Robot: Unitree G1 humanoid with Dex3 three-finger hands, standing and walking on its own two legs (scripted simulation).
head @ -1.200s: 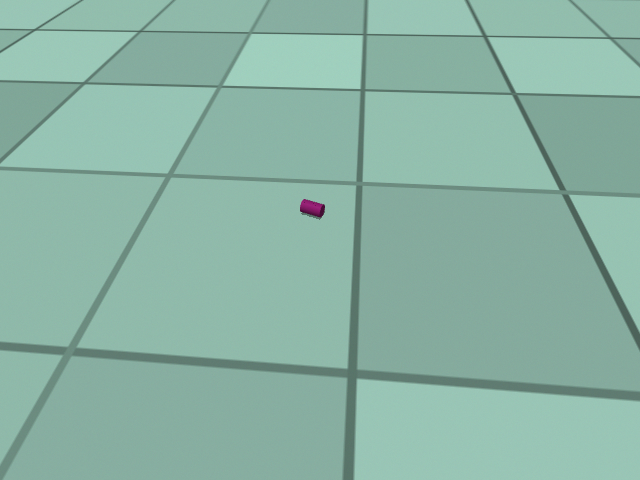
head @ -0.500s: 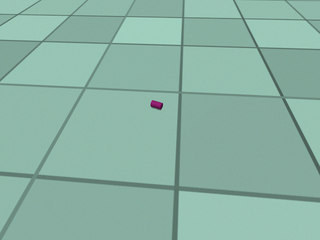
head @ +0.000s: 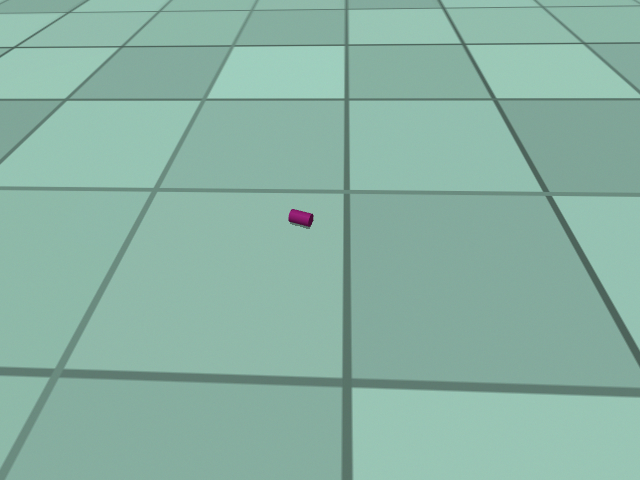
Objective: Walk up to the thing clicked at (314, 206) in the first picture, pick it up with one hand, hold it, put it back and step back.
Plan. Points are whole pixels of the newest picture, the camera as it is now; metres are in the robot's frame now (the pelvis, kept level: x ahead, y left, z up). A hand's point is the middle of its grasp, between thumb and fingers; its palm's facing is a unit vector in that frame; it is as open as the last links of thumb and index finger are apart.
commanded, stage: walk up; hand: left
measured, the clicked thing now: (301, 217) +1.36 +0.16 -0.75
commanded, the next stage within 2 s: none
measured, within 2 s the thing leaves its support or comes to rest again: neither
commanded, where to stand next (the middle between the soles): +0.89 +0.12 m, yaw -22 degrees
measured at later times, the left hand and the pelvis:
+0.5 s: hand (188, 465) +0.19 +0.22 -0.13, palm faces -0.12 -0.89 -0.43, open 7.4 cm; pelvis +0.14 -0.06 +0.00, yaw -10 degrees
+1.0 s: hand (213, 272) +0.54 +0.26 -0.14, palm faces -0.28 -0.85 -0.44, open 7.4 cm; pelvis +0.39 +0.01 -0.01, yaw -15 degrees
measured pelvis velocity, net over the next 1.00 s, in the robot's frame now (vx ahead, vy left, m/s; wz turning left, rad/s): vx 0.39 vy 0.01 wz -0.26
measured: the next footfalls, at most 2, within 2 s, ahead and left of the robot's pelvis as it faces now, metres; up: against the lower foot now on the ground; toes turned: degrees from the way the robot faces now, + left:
right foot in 0.20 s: +0.14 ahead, -0.17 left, +0.00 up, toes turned -11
left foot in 0.70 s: +0.44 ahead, +0.10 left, +0.00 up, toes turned -7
